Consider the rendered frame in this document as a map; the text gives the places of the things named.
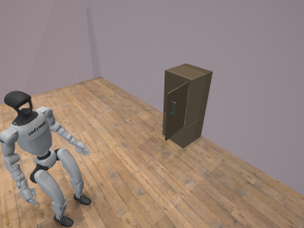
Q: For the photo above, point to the right robot shin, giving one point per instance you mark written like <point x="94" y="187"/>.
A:
<point x="58" y="210"/>

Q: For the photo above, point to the robot left foot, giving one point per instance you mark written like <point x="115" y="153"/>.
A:
<point x="83" y="199"/>

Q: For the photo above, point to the robot left forearm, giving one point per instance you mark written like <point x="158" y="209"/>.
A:
<point x="67" y="136"/>

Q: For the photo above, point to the robot left hand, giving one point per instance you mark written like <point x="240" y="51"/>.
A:
<point x="81" y="148"/>

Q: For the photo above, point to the robot right hand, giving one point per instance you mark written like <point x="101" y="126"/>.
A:
<point x="28" y="195"/>

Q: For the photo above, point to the robot right forearm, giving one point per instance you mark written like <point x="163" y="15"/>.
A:
<point x="17" y="174"/>

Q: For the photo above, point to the robot right upper arm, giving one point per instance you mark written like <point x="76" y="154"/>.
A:
<point x="8" y="138"/>

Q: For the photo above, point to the cupboard door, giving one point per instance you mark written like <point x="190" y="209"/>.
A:
<point x="173" y="123"/>

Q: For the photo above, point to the handle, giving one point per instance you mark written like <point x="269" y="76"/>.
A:
<point x="174" y="108"/>

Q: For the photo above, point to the robot left upper arm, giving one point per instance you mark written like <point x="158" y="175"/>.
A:
<point x="53" y="126"/>

